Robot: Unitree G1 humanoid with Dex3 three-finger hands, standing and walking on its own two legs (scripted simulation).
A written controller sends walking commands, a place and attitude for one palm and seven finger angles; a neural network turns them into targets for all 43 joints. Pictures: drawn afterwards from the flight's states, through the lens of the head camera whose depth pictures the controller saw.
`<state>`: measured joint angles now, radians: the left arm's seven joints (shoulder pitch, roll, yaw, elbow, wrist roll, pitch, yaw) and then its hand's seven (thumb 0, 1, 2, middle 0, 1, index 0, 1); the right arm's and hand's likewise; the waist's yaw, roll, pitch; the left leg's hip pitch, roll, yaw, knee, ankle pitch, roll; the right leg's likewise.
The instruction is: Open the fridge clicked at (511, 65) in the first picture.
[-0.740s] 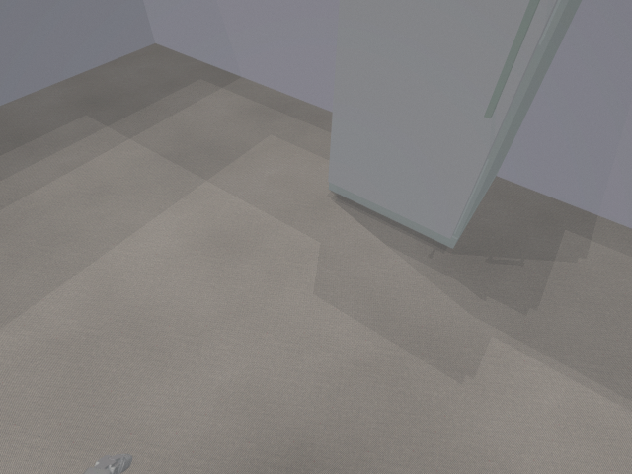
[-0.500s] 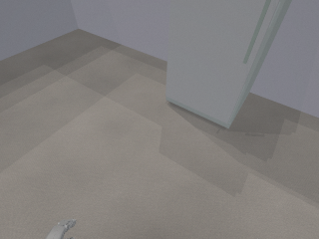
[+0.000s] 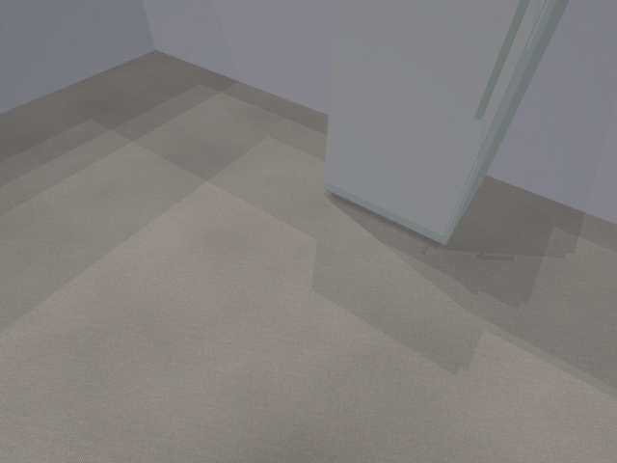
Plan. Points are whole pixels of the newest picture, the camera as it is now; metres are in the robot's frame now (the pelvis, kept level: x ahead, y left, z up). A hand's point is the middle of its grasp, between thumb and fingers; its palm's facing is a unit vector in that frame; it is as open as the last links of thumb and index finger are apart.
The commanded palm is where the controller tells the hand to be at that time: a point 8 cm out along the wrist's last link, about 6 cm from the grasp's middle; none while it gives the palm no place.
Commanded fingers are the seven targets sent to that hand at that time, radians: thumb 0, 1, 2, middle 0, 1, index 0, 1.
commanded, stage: stand and wait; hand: right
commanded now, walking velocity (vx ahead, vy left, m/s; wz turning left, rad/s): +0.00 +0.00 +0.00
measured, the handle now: (506, 49) +1.10 -0.47 +0.08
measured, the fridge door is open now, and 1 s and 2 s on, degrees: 0 0 0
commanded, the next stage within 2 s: look at it before walking up in 0.08 s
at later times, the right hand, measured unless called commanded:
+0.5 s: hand out of the picture +0.06 -0.24 -0.16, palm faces -0.03 +0.94 -0.33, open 7.4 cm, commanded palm none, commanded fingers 0.00 -0.90 -0.90 0.20 0.30 0.20 0.30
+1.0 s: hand out of the picture +0.05 -0.22 -0.17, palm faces -0.04 +0.96 -0.27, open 7.4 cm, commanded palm none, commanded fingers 0.00 -0.90 -0.90 0.20 0.30 0.20 0.30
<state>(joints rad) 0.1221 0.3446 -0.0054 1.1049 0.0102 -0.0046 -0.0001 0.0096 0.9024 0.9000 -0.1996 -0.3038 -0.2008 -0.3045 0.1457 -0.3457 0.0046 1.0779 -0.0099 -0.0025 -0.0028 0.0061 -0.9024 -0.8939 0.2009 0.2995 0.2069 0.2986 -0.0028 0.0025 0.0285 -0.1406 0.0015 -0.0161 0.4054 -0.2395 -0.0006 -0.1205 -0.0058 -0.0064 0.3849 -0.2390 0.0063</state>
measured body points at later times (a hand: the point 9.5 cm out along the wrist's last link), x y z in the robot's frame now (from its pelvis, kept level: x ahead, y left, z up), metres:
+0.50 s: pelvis -0.01 +0.00 +0.00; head -0.01 +0.00 +0.45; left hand +0.06 +0.30 -0.13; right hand +0.07 -0.29 -0.13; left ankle -0.01 +0.12 -0.74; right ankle -0.02 -0.12 -0.74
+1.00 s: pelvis +0.01 +0.00 -0.01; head +0.01 +0.00 +0.44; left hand +0.05 +0.27 -0.15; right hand +0.05 -0.27 -0.15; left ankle -0.01 +0.12 -0.74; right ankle -0.02 -0.12 -0.74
